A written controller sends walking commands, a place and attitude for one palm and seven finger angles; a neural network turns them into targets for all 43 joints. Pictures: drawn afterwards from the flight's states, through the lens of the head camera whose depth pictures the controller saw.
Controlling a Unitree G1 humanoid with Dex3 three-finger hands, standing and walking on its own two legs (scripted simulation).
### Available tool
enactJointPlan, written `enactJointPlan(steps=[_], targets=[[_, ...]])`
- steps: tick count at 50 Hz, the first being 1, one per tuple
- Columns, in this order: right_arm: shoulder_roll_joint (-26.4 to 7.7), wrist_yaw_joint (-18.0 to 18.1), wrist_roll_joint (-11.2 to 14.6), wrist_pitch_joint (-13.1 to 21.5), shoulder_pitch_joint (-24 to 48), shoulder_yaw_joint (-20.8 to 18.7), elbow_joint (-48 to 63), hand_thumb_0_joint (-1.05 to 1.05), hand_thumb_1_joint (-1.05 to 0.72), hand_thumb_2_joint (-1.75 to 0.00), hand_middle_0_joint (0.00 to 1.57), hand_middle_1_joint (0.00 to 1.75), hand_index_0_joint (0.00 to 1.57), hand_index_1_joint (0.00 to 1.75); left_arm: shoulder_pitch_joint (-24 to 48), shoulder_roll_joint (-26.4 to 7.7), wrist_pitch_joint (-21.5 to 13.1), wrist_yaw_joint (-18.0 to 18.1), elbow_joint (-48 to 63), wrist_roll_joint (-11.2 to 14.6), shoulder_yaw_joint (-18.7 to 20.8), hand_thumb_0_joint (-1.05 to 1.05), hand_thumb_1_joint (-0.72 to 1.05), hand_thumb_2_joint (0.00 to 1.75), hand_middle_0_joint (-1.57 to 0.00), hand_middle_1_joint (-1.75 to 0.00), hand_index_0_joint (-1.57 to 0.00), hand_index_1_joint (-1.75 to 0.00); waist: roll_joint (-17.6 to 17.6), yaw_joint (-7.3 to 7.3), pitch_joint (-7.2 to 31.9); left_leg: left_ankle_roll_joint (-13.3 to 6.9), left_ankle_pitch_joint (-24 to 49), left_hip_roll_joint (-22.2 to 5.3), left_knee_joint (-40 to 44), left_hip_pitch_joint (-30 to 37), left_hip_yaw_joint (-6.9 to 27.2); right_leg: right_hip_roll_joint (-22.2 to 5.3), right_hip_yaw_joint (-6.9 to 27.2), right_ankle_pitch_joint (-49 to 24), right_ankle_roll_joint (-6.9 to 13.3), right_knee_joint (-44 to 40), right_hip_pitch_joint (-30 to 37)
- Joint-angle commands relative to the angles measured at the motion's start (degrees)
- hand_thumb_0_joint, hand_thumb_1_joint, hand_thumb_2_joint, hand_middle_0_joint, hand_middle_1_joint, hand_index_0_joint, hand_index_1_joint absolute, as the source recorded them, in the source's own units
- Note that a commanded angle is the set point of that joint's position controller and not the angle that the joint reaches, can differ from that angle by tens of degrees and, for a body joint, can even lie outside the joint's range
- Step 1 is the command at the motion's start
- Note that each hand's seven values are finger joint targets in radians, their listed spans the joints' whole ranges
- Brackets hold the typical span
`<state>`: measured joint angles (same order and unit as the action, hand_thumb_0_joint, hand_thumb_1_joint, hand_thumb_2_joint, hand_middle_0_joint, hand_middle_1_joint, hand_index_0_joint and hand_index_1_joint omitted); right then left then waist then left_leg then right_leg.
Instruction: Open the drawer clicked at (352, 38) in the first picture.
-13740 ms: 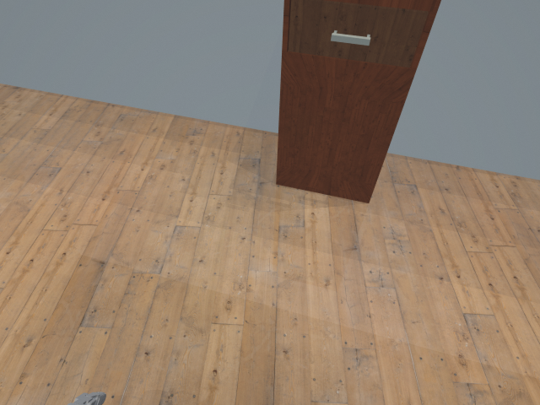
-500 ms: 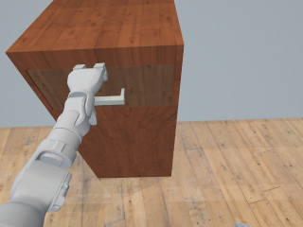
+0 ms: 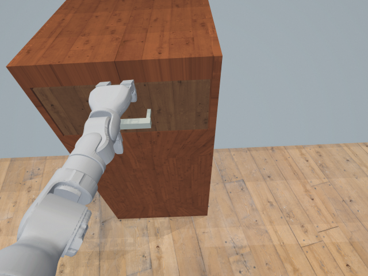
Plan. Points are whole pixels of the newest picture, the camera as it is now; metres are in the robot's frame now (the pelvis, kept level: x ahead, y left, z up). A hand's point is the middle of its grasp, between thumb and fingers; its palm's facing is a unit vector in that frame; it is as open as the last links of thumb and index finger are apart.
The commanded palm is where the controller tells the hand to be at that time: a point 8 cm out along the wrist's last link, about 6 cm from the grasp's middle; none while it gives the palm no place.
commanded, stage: move the hooked fingers above the handle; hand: left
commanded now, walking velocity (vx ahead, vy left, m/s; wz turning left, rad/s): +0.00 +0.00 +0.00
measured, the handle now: (127, 118) +0.51 +0.16 +0.05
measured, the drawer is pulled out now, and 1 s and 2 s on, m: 0.00 0.00 0.00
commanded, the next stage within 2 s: lower the fingers behind the handle in 0.72 s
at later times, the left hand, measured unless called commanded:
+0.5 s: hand (126, 120) +0.45 +0.14 +0.10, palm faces -0.04 -0.05 -1.00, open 13.8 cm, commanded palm +0.43 +0.16 +0.16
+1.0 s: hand (130, 126) +0.44 +0.13 +0.09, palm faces -0.01 -0.06 -1.00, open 13.9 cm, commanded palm +0.42 +0.16 +0.15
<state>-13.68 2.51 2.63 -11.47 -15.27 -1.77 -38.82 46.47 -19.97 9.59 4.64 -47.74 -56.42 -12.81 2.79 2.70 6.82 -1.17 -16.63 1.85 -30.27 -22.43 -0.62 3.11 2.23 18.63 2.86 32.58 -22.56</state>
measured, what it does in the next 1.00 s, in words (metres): stands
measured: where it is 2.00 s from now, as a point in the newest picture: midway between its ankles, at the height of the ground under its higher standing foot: outside the picture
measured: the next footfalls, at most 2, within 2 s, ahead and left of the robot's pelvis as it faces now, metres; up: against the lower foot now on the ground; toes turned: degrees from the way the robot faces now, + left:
none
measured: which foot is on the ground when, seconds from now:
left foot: down 0.00-1.00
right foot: down 0.00-1.00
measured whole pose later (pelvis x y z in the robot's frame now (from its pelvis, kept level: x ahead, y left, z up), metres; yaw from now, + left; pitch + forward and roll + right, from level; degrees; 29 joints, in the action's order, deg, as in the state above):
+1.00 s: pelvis +0.00 +0.00 +0.00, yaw +1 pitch +9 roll +1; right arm -13.8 2.4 2.2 -10.1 -12.7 -2.1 -38.4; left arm 43.1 -17.6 2.4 6.9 -43.9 -57.1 -14.4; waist 2.1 2.0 6.6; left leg -1.2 -17.4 2.2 -32.5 -23.8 -0.1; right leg 2.8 1.6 19.5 2.8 34.6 -23.6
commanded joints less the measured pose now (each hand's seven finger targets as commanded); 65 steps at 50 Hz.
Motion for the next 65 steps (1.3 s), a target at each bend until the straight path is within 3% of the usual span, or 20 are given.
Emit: enactJointPlan(steps=[1,6,8,11,15,19,22,25,29,33,36,39,40,42,44,49,52,57,63,65], targets=[[-7.41,0.76,-0.32,2.03,1.89,-2.37,7.34,0.0,-0.9,-0.9,0.2,0.3,0.2,0.3,23.75,-9.27,-5.74,-0.31,13.97,-0.48,2.85,0.0,-0.5,0.3,-0.3,-1.2,-0.3,-1.2,-5.56,0.17,15.78,-2.03,19.15,0.21,-0.15,7.81,-1.45,-2.09,-0.1,-24.53,-1.06,-3.04,7.69],[-6.87,0.25,-0.63,3.5,0.77,-2.85,5.93,0.0,-0.9,-0.9,0.2,0.3,0.2,0.3,30.41,-12.66,-8.65,6.09,16.62,-1.21,6.32,0.0,-0.5,0.3,-0.3,-1.2,-0.3,-1.2,-2.16,0.26,18.51,-1.59,18.94,0.14,-1.21,8.88,-0.63,-1.39,-0.41,-20.22,-0.42,-1.95,5.0],[-7.28,0.13,-0.88,3.66,0.7,-2.81,5.09,0.0,-0.9,-0.9,0.2,0.3,0.2,0.3,32.14,-15.8,-7.06,8.98,14.4,-1.93,8.83,0.0,-0.5,0.3,-0.3,-1.2,-0.3,-1.2,-1.85,-0.02,19.68,-1.32,19.51,0.23,-1.25,7.64,-0.67,-1.39,-0.45,-20.24,-0.31,-1.56,5.92],[-7.28,-0.01,-0.78,3.73,1.23,-2.6,4.32,0.0,-0.9,-0.9,0.2,0.3,0.2,0.3,32.24,-15.7,-3.06,10.68,10.01,-2.63,8.59,0.0,-0.5,0.3,-0.3,-1.2,-0.3,-1.2,-2.1,0.3,20.97,-1.38,19.55,0.14,-1.25,7.46,-1.27,-1.34,-0.39,-21.52,-0.57,-1.49,6.62],[-7.76,-0.17,-0.44,3.01,1.2,-2.9,5.02,0.0,-0.9,-0.9,0.2,0.3,0.2,0.3,29.54,-9.45,0.44,6.34,7.24,-1.18,3.39,0.0,-0.5,0.3,-0.3,-1.2,-0.3,-1.2,-3.57,1.09,21.62,-1.77,21.95,0.07,-1.29,8.69,-1.89,-1.62,-0.52,-26.28,-1.04,-1.91,8.1],[-7.9,-0.17,-0.48,2.2,1.39,-2.83,6.47,0.0,-0.9,-0.9,0.2,0.3,0.2,0.3,24.65,-5.77,-1.93,0.72,10.76,0.25,0.49,0.0,-0.5,0.3,-0.3,-1.2,-0.3,-1.2,-6.98,1.12,19.89,-2.08,24.59,0.08,-1.48,9.19,-1.45,-1.88,-0.53,-30.15,-1.34,-1.92,8.81],[-7.5,-0.01,-0.49,1.99,1.7,-2.5,7.12,0.0,-0.9,-0.9,0.2,0.3,0.2,0.3,22.62,-7.15,-4.72,0.19,12.53,0.27,1.93,0.0,-0.5,0.3,-0.3,-1.2,-0.3,-1.2,-6.69,-0.01,16.4,-1.99,21.9,0.23,-1.06,7.59,-1.32,-1.9,-0.49,-27.56,-1.11,-2.28,7.71],[-7.33,0.6,-0.6,2.26,1.71,-2.27,6.94,0.0,-0.9,-0.9,0.2,0.3,0.2,0.3,25.02,-14.39,-6.79,3.07,13.47,-0.97,7.71,0.0,-0.5,0.3,-0.3,-1.2,-0.3,-1.2,-6.63,-0.8,16.76,-1.9,19.02,0.37,-0.79,5.36,-1.45,-2.09,0.23,-24.77,-1.07,-2.23,8.74],[-6.8,0.26,-0.99,3.24,1.84,-2.68,6.24,0.0,-0.9,-0.9,0.2,0.3,0.2,0.3,28.87,-18.26,-6.9,8.43,16.85,-2.56,11.21,0.0,-0.5,0.3,-0.3,-1.2,-0.3,-1.2,-1.89,-1.69,22.44,-1.54,22.11,0.22,-1.42,7.34,-1.5,-1.71,0.18,-25.36,-0.52,-0.93,9.94],[-7.05,-0.47,-0.62,3.39,2.18,-3.05,5.74,0.0,-0.9,-0.9,0.2,0.3,0.2,0.3,27.2,-13.19,-2.88,8.52,13.47,-2.05,7.26,0.0,-0.5,0.3,-0.3,-1.2,-0.3,-1.2,-2.56,-0.37,21.75,-1.5,23.64,0.08,-1.45,8.86,-1.76,-1.46,-0.52,-26.46,-0.64,-1.49,9.25],[-7.64,-0.38,-0.13,2.74,2.65,-3.02,5.95,0.0,-0.9,-0.9,0.2,0.3,0.2,0.3,24.8,-8.03,-0.43,4.77,12.07,-0.63,2.21,0.0,-0.5,0.3,-0.3,-1.2,-0.3,-1.2,-4.92,0.98,18.6,-1.91,22.19,0.21,-1.06,9.25,-1.79,-1.56,-0.6,-27.12,-1.21,-2.61,7.83],[-7.54,-0.43,-0.26,2.7,2.98,-3.17,6.9,0.0,-0.9,-0.9,0.2,0.3,0.2,0.3,25.05,-2.79,-1.76,0.68,17.7,0.96,-2.75,0.0,-0.5,0.3,-0.3,-1.2,-0.3,-1.2,-3.87,1.51,19.57,-2.15,24.71,0.21,-1.58,12.55,-0.98,-1.65,-0.68,-27.81,-1.11,-2.54,6.74],[-7.7,-0.21,-0.39,2.52,2.79,-3.27,6.71,0.0,-0.9,-0.9,0.2,0.3,0.2,0.3,22.91,-6.14,-2.66,0.03,18.0,0.99,0.41,0.0,-0.5,0.3,-0.3,-1.2,-0.3,-1.2,-4.72,0.78,19.6,-2.13,25.15,0.08,-1.74,12.66,-0.74,-1.57,-0.56,-28.32,-1.01,-2.33,7.34],[-7.2,-0.13,-0.28,2.28,3.11,-2.64,6.83,0.0,-0.9,-0.9,0.2,0.3,0.2,0.3,23.01,-3.86,-4.36,-0.58,17.21,0.95,-1.73,0.0,-0.5,0.3,-0.3,-1.2,-0.3,-1.2,-5.23,1.13,16.05,-1.88,22.59,0.35,-1.41,10.61,-0.44,-1.65,-0.99,-25.92,-0.99,-2.4,5.56],[-7.36,0.1,-0.23,2.3,2.66,-2.39,6.09,0.0,-0.9,-0.9,0.2,0.3,0.2,0.3,23.56,-7.2,-5.81,0.51,13.86,0.52,1.84,0.0,-0.5,0.3,-0.3,-1.2,-0.3,-1.2,-7.57,0.7,13.22,-1.76,18.56,0.23,-0.89,8.22,-0.34,-1.71,-0.86,-21.76,-0.93,-2.93,4.24],[-6.82,0.24,-0.95,3.08,2.9,-2.03,5.91,0.0,-0.9,-0.9,0.2,0.3,0.2,0.3,26.43,-14.86,-6.53,8.06,12.97,-2.41,8.89,0.0,-0.5,0.3,-0.3,-1.2,-0.3,-1.2,-3.89,-1.31,17.92,-1.3,17.97,0.24,-1.44,5.26,-0.9,-1.81,-0.27,-20.27,-0.43,-1.01,5.95],[-6.46,-0.42,-1.06,3.36,2.77,-2.34,5.64,0.0,-0.9,-0.9,0.2,0.3,0.2,0.3,26.68,-10.49,-3.81,10.99,10.82,-3.43,5.96,0.0,-0.5,0.3,-0.3,-1.2,-0.3,-1.2,-1.91,-0.53,19.2,-0.98,19.49,0.03,-2.11,6.07,-1.52,-1.37,-0.74,-21.18,-0.37,-0.38,4.71],[-7.2,-0.39,-0.94,3.14,1.38,-3.05,5.46,0.0,-0.9,-0.9,0.2,0.3,0.2,0.3,27.26,-7.75,-0.79,9.5,8.63,-2.23,3.6,0.0,-0.5,0.3,-0.3,-1.2,-0.3,-1.2,-5.36,1.19,22.12,-1.71,20.53,0.14,-2.73,7.26,-1.58,-1.44,-0.36,-25.13,-1.03,-0.86,6.69],[-7.27,0.01,-1.1,2.97,0.24,-3.37,5.64,0.0,-0.9,-0.9,0.2,0.3,0.2,0.3,23.63,-6.06,-5.24,6.22,10.22,-1.89,2.17,0.0,-0.5,0.3,-0.3,-1.2,-0.3,-1.2,-4.88,1.4,19.5,-1.76,21.14,0.29,-2.96,6.76,-1.19,-1.56,-0.31,-25.87,-0.89,-0.93,5.58],[-7.11,-0.15,-1.26,3.2,-0.57,-3.6,5.56,0.0,-0.9,-0.9,0.2,0.3,0.2,0.3,22.12,-8.31,-7.05,7.03,11.55,-1.9,4.72,0.0,-0.5,0.3,-0.3,-1.2,-0.3,-1.2,-4.4,0.52,19.81,-1.85,21.5,0.26,-3.38,6.74,-1.16,-1.34,-0.21,-26.24,-0.78,-0.48,5.45]])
